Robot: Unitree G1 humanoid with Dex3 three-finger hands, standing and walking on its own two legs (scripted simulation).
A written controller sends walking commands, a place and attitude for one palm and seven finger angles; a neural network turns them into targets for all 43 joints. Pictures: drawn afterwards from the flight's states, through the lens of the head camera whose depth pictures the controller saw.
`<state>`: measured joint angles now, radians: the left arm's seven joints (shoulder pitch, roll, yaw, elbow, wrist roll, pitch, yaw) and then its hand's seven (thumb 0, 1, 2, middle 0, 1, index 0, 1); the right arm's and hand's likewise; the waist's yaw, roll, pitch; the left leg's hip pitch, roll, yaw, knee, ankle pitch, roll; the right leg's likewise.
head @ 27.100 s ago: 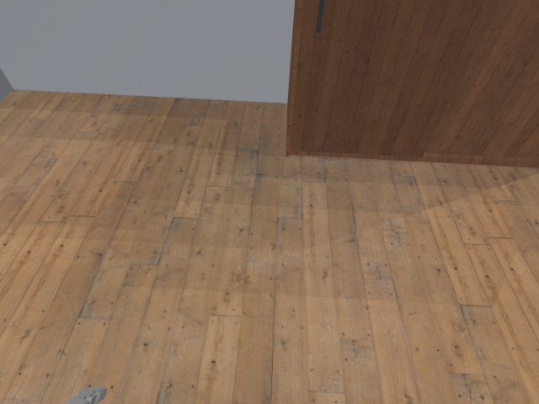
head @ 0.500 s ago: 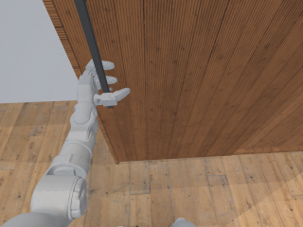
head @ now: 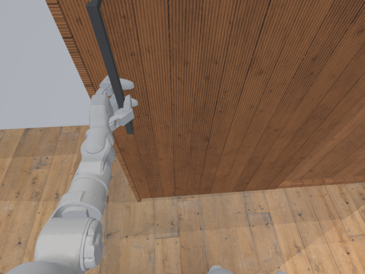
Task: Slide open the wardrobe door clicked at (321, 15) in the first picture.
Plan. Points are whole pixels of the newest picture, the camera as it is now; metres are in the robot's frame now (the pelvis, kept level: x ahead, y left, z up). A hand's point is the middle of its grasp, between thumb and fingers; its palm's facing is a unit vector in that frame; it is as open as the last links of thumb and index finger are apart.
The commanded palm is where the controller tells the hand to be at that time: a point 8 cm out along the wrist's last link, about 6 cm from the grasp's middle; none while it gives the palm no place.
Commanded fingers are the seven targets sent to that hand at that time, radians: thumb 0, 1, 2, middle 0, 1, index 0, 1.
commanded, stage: grip the handle and tug to test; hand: left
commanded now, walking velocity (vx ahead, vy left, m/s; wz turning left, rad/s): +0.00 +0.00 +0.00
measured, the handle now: (117, 80) +0.50 +0.13 +0.13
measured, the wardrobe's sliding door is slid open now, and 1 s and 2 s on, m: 0.00 0.00 0.09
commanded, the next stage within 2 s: tug the door sideways, standing still in 0.50 s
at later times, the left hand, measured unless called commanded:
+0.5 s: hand (130, 113) +0.44 +0.11 +0.09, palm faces +0.02 -1.00 +0.00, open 5.7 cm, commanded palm +0.38 +0.16 +0.09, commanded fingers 0.00 0.90 0.90 -0.45 -1.40 -0.45 -1.40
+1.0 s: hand (132, 111) +0.45 +0.10 +0.09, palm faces +0.07 -1.00 +0.00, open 5.6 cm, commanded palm +0.42 +0.11 +0.09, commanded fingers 0.00 0.90 0.90 -0.45 -1.40 -0.45 -1.40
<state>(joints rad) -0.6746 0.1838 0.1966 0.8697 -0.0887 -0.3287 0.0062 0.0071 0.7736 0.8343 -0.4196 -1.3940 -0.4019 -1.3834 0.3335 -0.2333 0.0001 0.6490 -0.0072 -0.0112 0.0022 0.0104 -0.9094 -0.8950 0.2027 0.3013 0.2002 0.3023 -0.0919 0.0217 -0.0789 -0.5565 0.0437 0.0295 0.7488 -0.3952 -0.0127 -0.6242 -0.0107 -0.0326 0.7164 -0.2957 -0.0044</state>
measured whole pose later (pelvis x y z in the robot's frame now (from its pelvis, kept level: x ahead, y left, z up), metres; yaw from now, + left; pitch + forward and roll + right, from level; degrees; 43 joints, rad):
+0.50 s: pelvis +0.03 +0.00 +0.01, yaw -2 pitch +12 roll -1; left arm -0.43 0.15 0.17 0.55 -0.11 -0.23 0.03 0.01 0.81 0.81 -0.29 -1.34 -0.28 -1.32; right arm 0.35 -0.22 -0.02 0.60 0.00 0.00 0.02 0.01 -0.91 -0.90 0.20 0.30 0.20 0.30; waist -0.08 0.04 -0.10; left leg -0.47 0.06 0.06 0.68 -0.41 -0.01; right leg -0.56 0.01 -0.01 0.66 -0.31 0.00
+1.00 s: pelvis +0.03 +0.01 +0.00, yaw +3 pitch +12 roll -1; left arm -0.53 0.06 0.02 0.60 -0.08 -0.20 0.14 0.01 0.79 0.86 -0.32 -1.37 -0.32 -1.36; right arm 0.30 -0.20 -0.02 0.66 -0.03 -0.02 0.02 0.01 -0.91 -0.90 0.20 0.30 0.20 0.30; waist -0.03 0.04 -0.09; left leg -0.51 0.02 -0.03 0.74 -0.44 -0.01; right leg -0.54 -0.03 -0.08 0.70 -0.35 0.01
